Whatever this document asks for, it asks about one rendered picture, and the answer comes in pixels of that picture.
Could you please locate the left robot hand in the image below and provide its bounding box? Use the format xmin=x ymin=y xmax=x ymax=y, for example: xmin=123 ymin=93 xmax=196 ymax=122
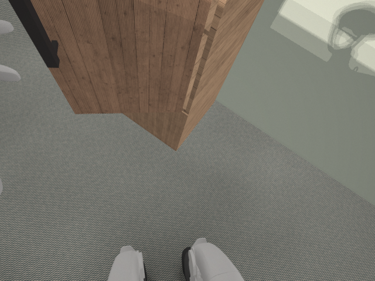
xmin=0 ymin=20 xmax=21 ymax=81

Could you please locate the cupboard door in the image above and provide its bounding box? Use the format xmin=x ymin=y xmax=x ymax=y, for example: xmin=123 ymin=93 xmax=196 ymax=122
xmin=31 ymin=0 xmax=212 ymax=114

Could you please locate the robot left thigh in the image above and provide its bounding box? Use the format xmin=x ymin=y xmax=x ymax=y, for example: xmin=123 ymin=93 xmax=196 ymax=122
xmin=107 ymin=251 xmax=145 ymax=281

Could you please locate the robot thigh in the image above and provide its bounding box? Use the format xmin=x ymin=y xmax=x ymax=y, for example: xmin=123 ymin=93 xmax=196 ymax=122
xmin=188 ymin=242 xmax=244 ymax=281
xmin=107 ymin=251 xmax=145 ymax=281

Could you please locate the robot right thigh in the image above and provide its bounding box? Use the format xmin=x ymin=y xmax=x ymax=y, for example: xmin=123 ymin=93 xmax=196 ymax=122
xmin=188 ymin=242 xmax=244 ymax=281

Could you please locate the handle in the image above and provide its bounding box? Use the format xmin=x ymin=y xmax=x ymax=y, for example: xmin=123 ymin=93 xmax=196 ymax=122
xmin=8 ymin=0 xmax=60 ymax=68

